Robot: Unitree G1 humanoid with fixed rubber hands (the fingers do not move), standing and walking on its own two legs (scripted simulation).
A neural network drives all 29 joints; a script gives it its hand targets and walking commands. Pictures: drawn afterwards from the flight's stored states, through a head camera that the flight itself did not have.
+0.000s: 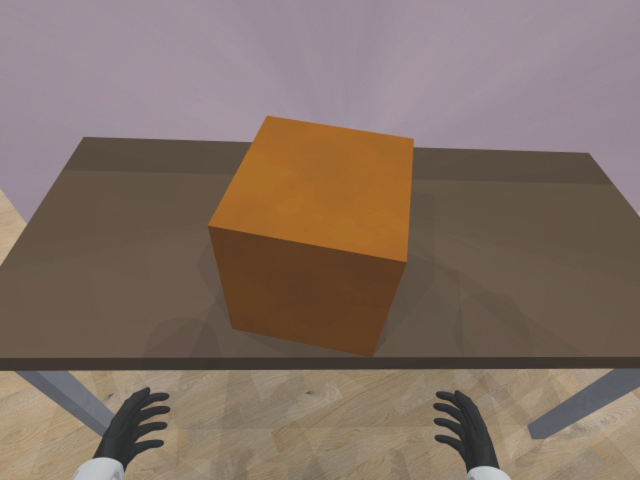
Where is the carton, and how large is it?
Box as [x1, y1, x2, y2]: [208, 116, 413, 356]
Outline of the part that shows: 266,116 208,224 232,328 371,356 406,262 413,139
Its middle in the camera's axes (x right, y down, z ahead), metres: +0.00 -0.01 +0.63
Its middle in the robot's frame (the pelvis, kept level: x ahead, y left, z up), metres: +0.47 +0.02 +0.00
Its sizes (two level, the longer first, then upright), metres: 0.254 0.239 0.253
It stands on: a table, 0.65 m high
